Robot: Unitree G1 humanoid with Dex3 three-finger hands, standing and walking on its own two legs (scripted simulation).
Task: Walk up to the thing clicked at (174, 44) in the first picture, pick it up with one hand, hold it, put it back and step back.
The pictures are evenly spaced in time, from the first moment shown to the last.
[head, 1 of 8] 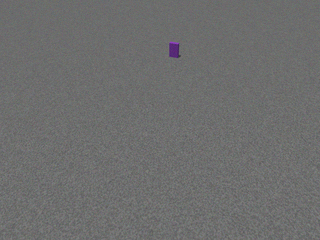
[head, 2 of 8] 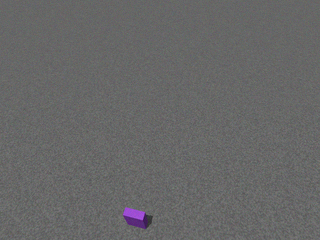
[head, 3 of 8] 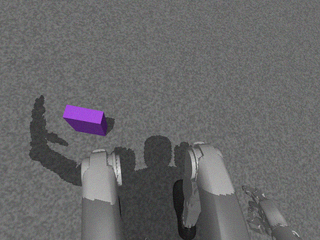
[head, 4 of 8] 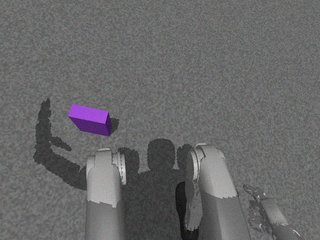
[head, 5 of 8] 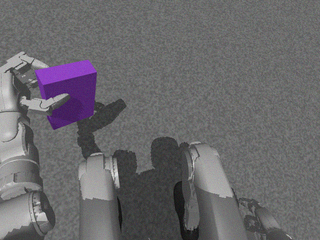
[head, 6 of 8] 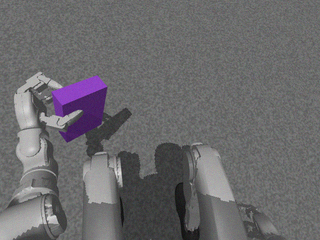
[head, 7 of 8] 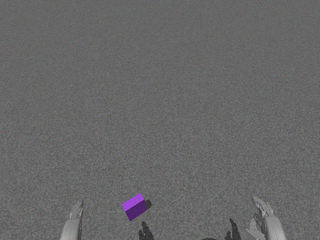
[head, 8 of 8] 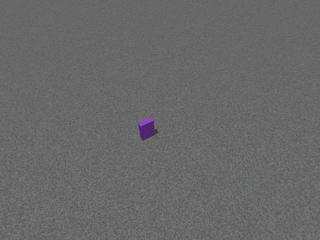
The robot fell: no
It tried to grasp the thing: yes
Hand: left
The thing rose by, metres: 0.66
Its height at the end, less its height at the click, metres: +0.00
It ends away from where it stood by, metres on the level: 0.02
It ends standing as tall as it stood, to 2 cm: yes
